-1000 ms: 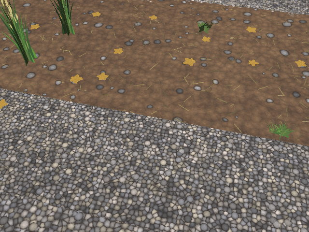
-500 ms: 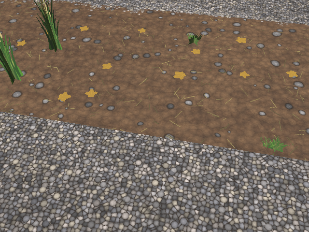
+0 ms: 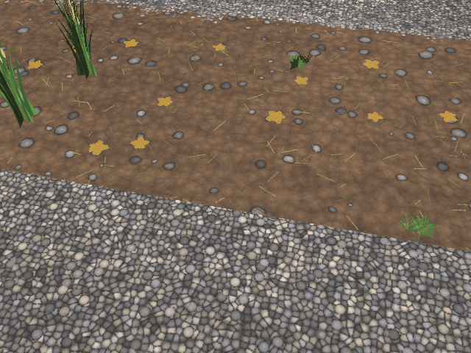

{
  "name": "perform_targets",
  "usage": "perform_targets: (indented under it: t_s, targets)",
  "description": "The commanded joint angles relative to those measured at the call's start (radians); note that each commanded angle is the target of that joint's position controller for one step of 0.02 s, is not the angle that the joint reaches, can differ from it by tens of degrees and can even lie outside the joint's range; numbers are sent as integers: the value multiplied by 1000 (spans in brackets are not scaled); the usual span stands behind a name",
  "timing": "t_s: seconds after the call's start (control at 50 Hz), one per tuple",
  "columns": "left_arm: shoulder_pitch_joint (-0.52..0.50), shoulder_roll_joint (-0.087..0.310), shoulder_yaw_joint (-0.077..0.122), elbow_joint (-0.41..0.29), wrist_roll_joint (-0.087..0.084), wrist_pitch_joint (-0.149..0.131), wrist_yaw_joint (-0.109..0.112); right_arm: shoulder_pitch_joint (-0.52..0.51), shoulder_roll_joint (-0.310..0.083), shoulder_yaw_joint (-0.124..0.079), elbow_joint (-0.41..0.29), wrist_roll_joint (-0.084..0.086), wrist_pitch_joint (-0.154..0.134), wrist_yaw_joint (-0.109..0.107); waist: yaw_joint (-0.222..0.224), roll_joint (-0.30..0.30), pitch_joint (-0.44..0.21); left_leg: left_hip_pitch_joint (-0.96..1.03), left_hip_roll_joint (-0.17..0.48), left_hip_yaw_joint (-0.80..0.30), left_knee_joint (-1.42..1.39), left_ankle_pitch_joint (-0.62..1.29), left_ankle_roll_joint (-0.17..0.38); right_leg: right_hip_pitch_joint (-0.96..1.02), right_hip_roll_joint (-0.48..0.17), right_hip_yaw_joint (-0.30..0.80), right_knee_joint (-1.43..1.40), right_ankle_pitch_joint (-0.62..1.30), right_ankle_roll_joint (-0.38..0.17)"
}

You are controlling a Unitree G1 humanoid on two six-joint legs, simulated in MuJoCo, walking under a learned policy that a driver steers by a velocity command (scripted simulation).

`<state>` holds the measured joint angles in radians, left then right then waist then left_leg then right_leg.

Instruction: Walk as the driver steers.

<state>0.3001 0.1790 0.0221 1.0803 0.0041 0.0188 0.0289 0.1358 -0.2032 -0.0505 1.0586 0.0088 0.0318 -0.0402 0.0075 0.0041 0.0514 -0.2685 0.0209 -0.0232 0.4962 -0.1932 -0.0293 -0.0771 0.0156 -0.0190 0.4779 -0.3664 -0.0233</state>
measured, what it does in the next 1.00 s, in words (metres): walks ahead: left foot, then right foot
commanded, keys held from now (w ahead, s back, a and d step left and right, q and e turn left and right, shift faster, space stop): w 0.26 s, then no key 0.74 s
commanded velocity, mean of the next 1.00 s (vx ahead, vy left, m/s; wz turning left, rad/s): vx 0.13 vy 0.00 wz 0.00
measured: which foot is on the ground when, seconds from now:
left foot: down 0.00-0.06, up 0.08-0.28, down 0.30-1.00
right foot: down 0.00-0.30, up 0.32-0.64, down 0.66-1.00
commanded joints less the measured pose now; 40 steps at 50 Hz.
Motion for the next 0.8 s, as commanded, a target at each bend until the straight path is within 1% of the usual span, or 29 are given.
perform_targets:
  t_s: [0.02,0.06,0.08,0.1,0.12,0.14,0.18,0.22,0.26,0.28,0.3,0.32,0.34,0.36,0.38,0.4,0.44,0.46,0.5,0.52,0.56,0.58,0.6,0.64,0.66,0.68,0.7,0.74,0.8]
  targets:
    - [101,95,15,2,0,-2,5,27,-88,-12,-9,-2,-4,-4,-1,-30,-19,156,-7,11,-8,129,42,-170,-48,48,-136,135,-8]
    - [115,156,35,-5,-15,2,11,1,-93,-14,-17,5,-4,-4,17,-98,33,39,-74,88,104,-190,41,-186,-101,143,-206,-221,-80]
    - [125,192,46,-19,-21,-2,14,-55,-104,-16,-44,7,-13,-3,41,-127,90,-87,-76,102,173,-249,45,-175,-184,254,-275,-373,-130]
    - [120,226,58,-29,-24,-12,18,-111,-103,-13,-76,14,-29,2,56,-157,151,-192,-38,78,249,-231,59,-169,-278,367,-328,-417,-177]
    - [121,228,63,-35,-18,-25,21,-137,-99,-12,-94,19,-48,8,61,-162,186,-287,2,46,315,-235,71,-135,-333,426,-342,-365,-208]
    - [135,205,59,-34,-10,-38,22,-142,-97,-12,-101,21,-67,17,63,-165,198,-386,35,18,380,-274,79,-68,-360,443,-324,-255,-224]
    - [156,173,54,-34,-18,-54,18,-121,-99,-14,-102,28,-96,36,54,-138,173,-466,73,0,363,-301,91,47,-353,392,-269,-81,-210]
    - [142,177,55,-42,-30,-53,11,-109,-91,-13,-97,28,-110,52,39,-114,124,-313,50,49,208,-237,91,4,-291,287,-234,-22,-172]
    - [101,201,60,-51,-30,-44,4,51,-85,-23,-32,25,-105,58,-40,-103,56,59,-43,145,100,-49,76,-214,-210,181,-155,-1,-134]
    - [83,203,58,-61,-23,-46,4,162,-114,-41,5,21,-99,54,-94,-87,12,214,-71,143,90,-21,78,-287,-166,139,-41,168,-107]
    - [40,170,47,-81,-18,-55,5,276,-189,-64,19,11,-100,45,-150,57,-39,322,62,-49,-10,18,129,-359,-72,28,258,283,-38]
    - [74,78,24,-119,-15,-76,12,368,-295,-74,26,-10,-106,52,-138,327,-154,443,339,-539,-224,111,300,-533,70,-3,619,-155,28]
    - [89,113,36,-112,-34,-89,12,311,-235,-46,21,-15,-120,58,-96,231,-139,377,393,-652,-260,149,345,-564,43,136,773,-235,25]
    - [87,136,43,-109,-46,-90,11,209,-202,-33,-9,-8,-129,60,-59,159,-54,283,378,-504,-223,271,325,-582,0,130,826,-190,16]
    - [88,137,47,-98,-37,-84,13,137,-167,-21,-31,-6,-130,64,-33,90,-37,208,321,-347,-200,419,284,-537,-41,107,811,-124,11]
    - [89,135,55,-86,-26,-75,23,88,-150,-14,-43,-9,-127,64,-14,60,-37,150,269,-224,-194,548,246,-480,-67,103,737,-55,5]
    - [92,127,63,-83,-27,-50,27,81,-91,6,-35,-18,-119,54,13,98,-52,102,193,-96,-201,638,202,-381,-81,82,607,21,-2]
    - [81,106,61,-90,-26,-41,28,97,-85,12,-25,-25,-118,46,20,98,-63,110,179,-70,-197,697,205,-359,-78,77,523,45,3]
    - [17,84,54,-116,-20,-32,29,88,-115,16,-14,-26,-117,32,26,84,-73,115,164,-34,-184,763,210,-312,-66,65,334,83,20]
    - [-39,88,53,-142,-20,-29,30,75,-117,20,-8,-27,-110,22,23,87,-88,125,157,-21,-180,780,207,-296,-68,65,264,99,22]
    - [-61,98,53,-155,-16,-17,22,69,-149,17,5,-20,-93,9,19,94,-131,139,164,-19,-176,806,210,-229,-59,45,192,135,29]
    - [-49,99,52,-149,-15,-4,20,76,-146,18,16,-18,-84,7,16,98,-145,126,153,-8,-177,784,212,-176,-51,31,183,153,35]
    - [-23,98,50,-138,-15,5,16,79,-123,25,32,-25,-77,13,26,89,-151,97,160,-16,-181,745,220,-115,-57,29,192,176,33]
    - [-20,99,46,-134,0,9,13,27,-107,30,28,-5,-66,22,53,51,-88,42,137,-19,-166,536,196,-58,-63,28,50,259,8]
    - [-37,119,46,-141,11,8,13,59,-101,29,39,0,-62,24,40,12,-65,39,100,-22,-154,382,155,-37,-88,62,-33,422,-10]
    - [-56,165,51,-147,10,7,16,121,-101,25,48,-8,-58,24,-14,-62,-60,26,41,-8,-140,227,121,-9,-115,87,-31,574,-32]
    - [-92,189,56,-141,-6,9,13,184,-71,30,57,-15,-50,24,-60,-140,-54,22,9,-1,-182,138,95,-21,-101,85,-14,530,-58]
    - [-113,131,46,-137,-7,6,6,132,-67,37,50,-15,-34,18,-25,-88,-25,52,-7,28,-178,107,77,-55,-83,93,-55,448,-39]
    - [-110,132,45,-120,-7,-3,13,126,-77,37,50,-17,-13,12,-26,-38,-36,85,0,32,-188,167,76,-34,-67,91,-74,474,-36]
Velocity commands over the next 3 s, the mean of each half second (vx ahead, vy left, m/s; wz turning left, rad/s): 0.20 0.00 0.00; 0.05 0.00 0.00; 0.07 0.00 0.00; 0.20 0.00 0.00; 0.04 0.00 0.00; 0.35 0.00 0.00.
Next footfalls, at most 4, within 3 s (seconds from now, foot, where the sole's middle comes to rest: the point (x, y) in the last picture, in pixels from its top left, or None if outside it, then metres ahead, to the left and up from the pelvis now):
0.30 left None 0.14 0.15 -0.77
0.66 right None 0.20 -0.07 -0.77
1.98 left None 0.36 0.13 -0.77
2.20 right None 0.33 -0.11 -0.77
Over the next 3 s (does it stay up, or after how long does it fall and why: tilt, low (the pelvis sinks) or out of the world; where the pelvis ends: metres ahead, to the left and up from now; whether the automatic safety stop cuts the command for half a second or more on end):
stays up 0.58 -0.17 -0.19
